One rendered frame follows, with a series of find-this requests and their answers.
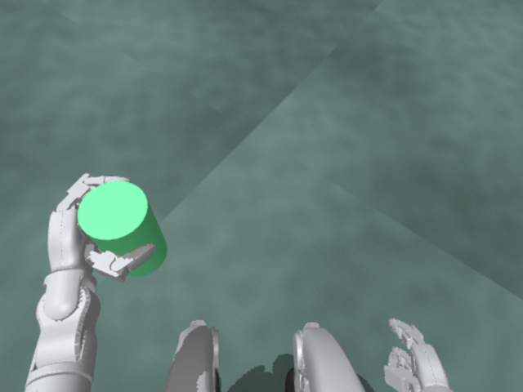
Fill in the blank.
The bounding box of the can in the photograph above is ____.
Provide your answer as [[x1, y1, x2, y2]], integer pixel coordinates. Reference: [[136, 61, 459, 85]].
[[78, 181, 168, 277]]

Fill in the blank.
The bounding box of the right robot hand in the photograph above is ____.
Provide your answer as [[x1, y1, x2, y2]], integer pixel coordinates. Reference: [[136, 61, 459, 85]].
[[384, 318, 450, 392]]

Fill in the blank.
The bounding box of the left robot hand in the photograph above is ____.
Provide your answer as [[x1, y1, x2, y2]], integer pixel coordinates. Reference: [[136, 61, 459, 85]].
[[47, 173, 157, 283]]

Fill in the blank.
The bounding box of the left robot arm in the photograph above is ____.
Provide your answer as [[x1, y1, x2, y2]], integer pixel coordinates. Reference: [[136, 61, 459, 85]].
[[25, 268, 101, 392]]

